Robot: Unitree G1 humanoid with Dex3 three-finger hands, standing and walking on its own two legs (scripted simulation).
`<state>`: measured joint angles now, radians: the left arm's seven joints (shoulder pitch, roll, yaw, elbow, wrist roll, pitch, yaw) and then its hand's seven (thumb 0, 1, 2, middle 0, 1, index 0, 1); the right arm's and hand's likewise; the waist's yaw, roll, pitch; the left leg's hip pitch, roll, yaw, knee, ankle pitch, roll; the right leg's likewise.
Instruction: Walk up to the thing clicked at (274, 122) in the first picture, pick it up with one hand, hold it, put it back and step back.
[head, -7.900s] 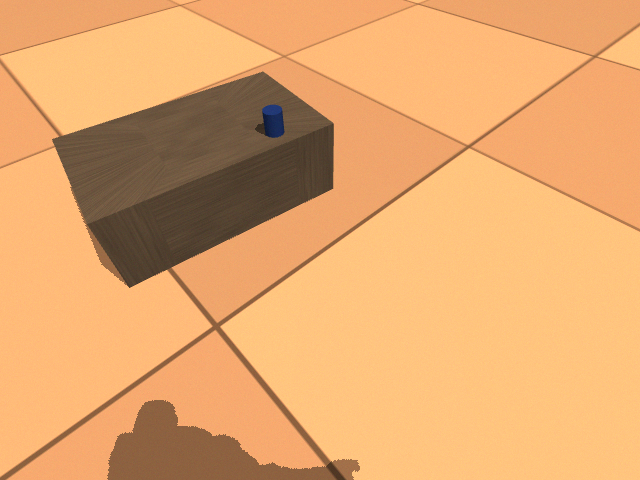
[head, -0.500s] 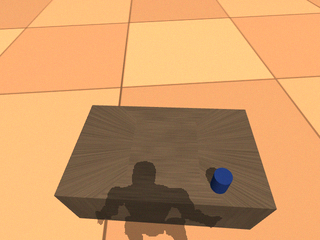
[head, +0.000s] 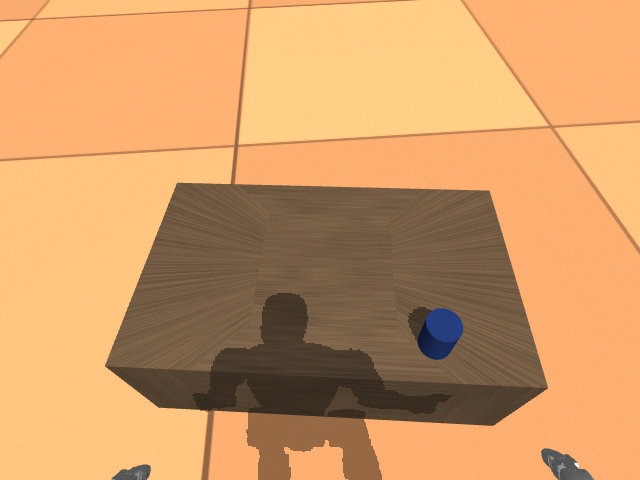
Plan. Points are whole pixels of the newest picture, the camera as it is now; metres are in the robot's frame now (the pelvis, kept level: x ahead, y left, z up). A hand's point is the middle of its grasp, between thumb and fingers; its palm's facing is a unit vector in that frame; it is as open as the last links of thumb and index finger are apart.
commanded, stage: go down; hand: right
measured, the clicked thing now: (439, 334) +0.46 -0.23 -0.37
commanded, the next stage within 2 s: none
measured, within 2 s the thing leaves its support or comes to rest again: neither
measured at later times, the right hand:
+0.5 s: hand (547, 479) +0.17 -0.27 -0.15, palm faces +0.05 +0.94 -0.32, open 17.1 cm
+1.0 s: hand (552, 467) +0.18 -0.28 -0.14, palm faces +0.07 +0.94 -0.32, open 17.6 cm
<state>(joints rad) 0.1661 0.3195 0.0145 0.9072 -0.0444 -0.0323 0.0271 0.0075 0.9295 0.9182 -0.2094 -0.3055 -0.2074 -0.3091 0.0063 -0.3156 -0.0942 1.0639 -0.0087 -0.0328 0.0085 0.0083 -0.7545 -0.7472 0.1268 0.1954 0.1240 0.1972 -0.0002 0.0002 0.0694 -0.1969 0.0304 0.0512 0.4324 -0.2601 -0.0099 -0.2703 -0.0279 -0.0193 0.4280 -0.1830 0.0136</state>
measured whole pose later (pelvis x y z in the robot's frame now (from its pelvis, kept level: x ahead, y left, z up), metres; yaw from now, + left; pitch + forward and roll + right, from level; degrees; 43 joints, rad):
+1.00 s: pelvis +0.03 +0.00 -0.04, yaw +0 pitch +11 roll +2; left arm 0.25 0.24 -0.01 0.61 -0.03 -0.14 0.12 0.01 0.90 0.90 -0.20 -0.30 -0.20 -0.30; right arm 0.27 -0.38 -0.23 0.36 -0.01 0.36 0.12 -0.01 0.57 -0.05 0.03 0.06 0.04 0.06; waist 0.02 -0.01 -0.09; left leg -0.53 0.02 0.07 0.82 -0.49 -0.01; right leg -0.64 -0.05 0.02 0.88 -0.44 0.01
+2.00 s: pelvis +0.00 -0.01 -0.06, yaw +0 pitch +14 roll +3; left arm 0.28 0.28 -0.02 0.68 0.00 -0.22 0.16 0.01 0.89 0.90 -0.21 -0.29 -0.20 -0.30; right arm -0.12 -0.60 -0.48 0.73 0.08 0.16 0.35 -0.01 0.53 -0.06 0.04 0.06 0.04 0.06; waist 0.06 -0.02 -0.10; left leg -0.68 0.01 0.07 0.92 -0.48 -0.01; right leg -0.80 -0.06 0.03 0.99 -0.43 0.01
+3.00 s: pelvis -0.01 -0.02 -0.08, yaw +2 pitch +20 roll +5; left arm 0.30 0.31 -0.07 0.68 0.03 -0.12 0.06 0.01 0.91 0.90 -0.20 -0.30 -0.20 -0.30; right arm -0.52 -0.86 -0.69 1.21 0.07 -0.27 0.55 -0.01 0.49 -0.07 0.04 0.05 0.04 0.05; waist 0.09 0.03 -0.08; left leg -0.87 0.00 0.07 1.01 -0.49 -0.03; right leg -1.00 -0.07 0.03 1.10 -0.46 -0.01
